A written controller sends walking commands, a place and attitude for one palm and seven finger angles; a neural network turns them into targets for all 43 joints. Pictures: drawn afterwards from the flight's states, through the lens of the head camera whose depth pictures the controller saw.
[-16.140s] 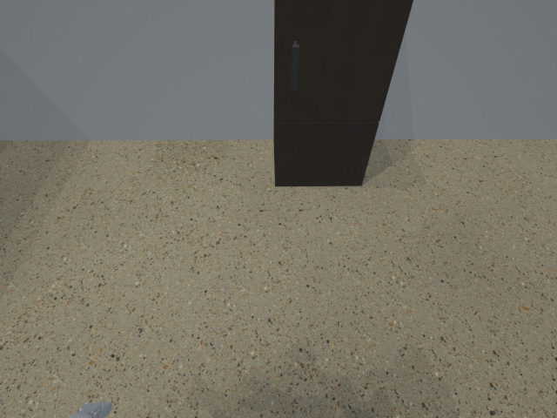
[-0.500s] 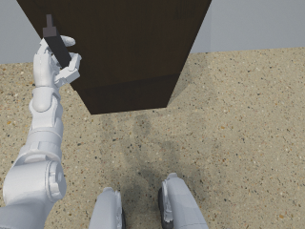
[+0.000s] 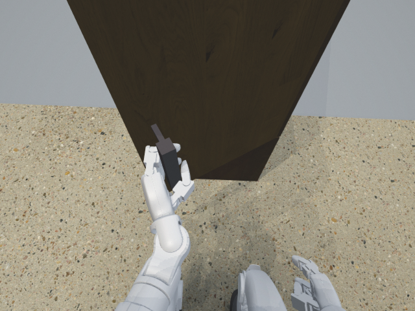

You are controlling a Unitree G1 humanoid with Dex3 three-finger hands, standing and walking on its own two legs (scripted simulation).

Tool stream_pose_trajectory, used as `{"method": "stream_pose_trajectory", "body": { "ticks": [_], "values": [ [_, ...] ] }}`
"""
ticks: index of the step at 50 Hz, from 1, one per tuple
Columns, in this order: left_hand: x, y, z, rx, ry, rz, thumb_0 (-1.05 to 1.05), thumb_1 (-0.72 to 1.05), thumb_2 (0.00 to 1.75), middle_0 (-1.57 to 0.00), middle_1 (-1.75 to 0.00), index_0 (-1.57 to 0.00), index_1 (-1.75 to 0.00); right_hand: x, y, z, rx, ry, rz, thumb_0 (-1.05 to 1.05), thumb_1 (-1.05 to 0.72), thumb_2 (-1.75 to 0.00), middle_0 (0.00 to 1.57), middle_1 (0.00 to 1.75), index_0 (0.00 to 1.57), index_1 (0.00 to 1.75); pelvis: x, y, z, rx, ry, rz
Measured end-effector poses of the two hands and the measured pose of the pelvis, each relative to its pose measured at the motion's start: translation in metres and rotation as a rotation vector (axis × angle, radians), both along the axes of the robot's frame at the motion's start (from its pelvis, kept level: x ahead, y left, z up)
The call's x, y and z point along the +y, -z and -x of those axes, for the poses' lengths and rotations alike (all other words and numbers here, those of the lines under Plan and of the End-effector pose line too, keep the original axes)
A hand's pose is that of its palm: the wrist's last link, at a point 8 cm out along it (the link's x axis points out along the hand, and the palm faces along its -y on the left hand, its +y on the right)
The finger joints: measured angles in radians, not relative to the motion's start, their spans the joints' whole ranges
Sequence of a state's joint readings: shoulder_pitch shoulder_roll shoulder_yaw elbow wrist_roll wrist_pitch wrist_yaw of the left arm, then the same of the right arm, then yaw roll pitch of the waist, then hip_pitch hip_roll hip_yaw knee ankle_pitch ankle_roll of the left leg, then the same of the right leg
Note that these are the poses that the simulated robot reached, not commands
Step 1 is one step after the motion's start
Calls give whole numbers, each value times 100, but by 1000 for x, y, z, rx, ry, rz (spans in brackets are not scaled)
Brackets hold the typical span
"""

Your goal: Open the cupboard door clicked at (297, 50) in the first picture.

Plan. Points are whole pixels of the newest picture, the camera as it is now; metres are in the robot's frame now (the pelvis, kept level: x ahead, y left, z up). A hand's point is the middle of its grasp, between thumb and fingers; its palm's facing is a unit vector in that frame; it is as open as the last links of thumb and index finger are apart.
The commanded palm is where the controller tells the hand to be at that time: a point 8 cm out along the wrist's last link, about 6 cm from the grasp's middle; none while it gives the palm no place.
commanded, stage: pull the door open along its arc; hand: left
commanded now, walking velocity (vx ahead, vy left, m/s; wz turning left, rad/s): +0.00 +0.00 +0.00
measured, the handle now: (166, 158) +0.40 +0.10 +0.01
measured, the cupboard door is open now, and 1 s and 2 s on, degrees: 32 40 41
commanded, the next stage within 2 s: open thumb and fingers to let go in 0.18 s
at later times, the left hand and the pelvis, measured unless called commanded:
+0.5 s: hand (201, 201) +0.31 +0.03 +0.01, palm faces +0.37 -0.93 -0.05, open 7.1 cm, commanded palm +0.26 +0.06 +0.00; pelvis -0.01 -0.04 -0.01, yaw +3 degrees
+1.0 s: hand (200, 205) +0.31 +0.03 +0.01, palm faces +0.34 -0.94 -0.05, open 14.6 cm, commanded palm +0.25 +0.06 +0.00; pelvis -0.03 -0.03 -0.01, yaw +2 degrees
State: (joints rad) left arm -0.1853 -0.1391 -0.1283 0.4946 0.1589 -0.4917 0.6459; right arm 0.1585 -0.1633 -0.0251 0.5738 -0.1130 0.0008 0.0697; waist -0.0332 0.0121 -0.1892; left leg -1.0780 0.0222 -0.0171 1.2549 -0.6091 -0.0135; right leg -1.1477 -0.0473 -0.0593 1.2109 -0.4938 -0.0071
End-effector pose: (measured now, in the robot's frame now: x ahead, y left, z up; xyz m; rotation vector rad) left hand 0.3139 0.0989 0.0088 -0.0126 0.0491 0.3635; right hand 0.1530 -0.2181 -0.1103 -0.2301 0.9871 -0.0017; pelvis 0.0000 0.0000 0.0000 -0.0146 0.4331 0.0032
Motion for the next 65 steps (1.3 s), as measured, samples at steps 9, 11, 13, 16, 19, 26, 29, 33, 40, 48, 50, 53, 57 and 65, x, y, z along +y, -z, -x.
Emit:
{"method": "stream_pose_trajectory", "body": {
  "ticks": [9,11,13,16,19,26,29,33,40,48,50,53,57,65],
  "values": [
    [-31,-5,40,46,140,-43,2,63,69,-28,-129,-35,-134,7,-10,-30,-137,-38,-69,1,-91,-89,20,30,20,30,-15,-2,-1,-30,-10,-11],
    [-36,-7,45,56,155,-55,2,63,69,-28,-129,-35,-135,7,-12,-35,-162,-41,-82,1,-91,-89,20,30,20,30,-19,-3,-1,-37,-13,-15],
    [-38,-7,47,58,147,-63,2,63,69,-29,-128,-36,-134,5,-12,-39,-181,-46,-86,1,-91,-89,20,30,20,30,-23,-2,-1,-42,-15,-20],
    [-38,-6,44,48,106,-74,1,61,72,-31,-129,-35,-134,-2,-9,-41,-194,-56,-75,1,-91,-89,20,30,20,30,-29,1,2,-45,-22,-27],
    [-35,-3,39,36,50,-69,1,59,74,-34,-130,-36,-134,-11,-2,-39,-186,-63,-58,1,-91,-89,20,30,20,30,-34,5,7,-41,-27,-34],
    [-30,-4,42,13,-14,-56,1,45,71,-36,-130,-37,-132,-32,9,-17,-142,-37,-29,1,-91,-89,20,30,20,30,-42,9,15,-38,-33,-43],
    [-30,-5,45,9,-15,-55,1,33,66,-34,-127,-35,-129,-39,12,-4,-117,-23,-17,1,-91,-89,20,30,20,30,-43,9,17,-41,-34,-46],
    [-32,-3,46,3,-11,-51,1,11,56,-33,-125,-34,-126,-45,15,11,-89,-4,-1,1,-91,-89,20,30,20,30,-43,10,21,-42,-32,-47],
    [-33,-2,46,-1,11,-54,0,-27,40,-31,-120,-31,-121,-43,16,26,-76,17,7,1,-91,-89,20,30,20,30,-37,11,24,-45,-25,-42],
    [-27,-3,46,2,7,-50,-1,-45,32,-27,-97,-27,-98,-27,12,23,-97,2,-6,1,-91,-89,20,30,20,30,-28,10,27,-50,-20,-34],
    [-27,-2,46,0,21,-53,-1,-47,31,-26,-89,-26,-90,-22,11,21,-105,-7,-8,1,-91,-89,20,30,20,30,-25,10,27,-50,-21,-30],
    [-29,-2,47,-5,43,-56,-1,-49,31,-24,-76,-24,-78,-16,10,16,-116,-18,-12,1,-91,-89,20,30,20,30,-22,10,28,-50,-21,-26],
    [-31,-2,47,-7,67,-57,-1,-50,30,-23,-60,-23,-61,-9,9,11,-129,-29,-15,1,-91,-89,20,30,20,30,-18,11,29,-51,-21,-22],
    [-20,0,50,-30,239,-80,-1,-50,30,-27,-45,-19,-52,-3,9,11,-130,-41,-18,1,-91,-89,20,30,20,30,-13,14,32,-59,-35,-21]
  ]
}}
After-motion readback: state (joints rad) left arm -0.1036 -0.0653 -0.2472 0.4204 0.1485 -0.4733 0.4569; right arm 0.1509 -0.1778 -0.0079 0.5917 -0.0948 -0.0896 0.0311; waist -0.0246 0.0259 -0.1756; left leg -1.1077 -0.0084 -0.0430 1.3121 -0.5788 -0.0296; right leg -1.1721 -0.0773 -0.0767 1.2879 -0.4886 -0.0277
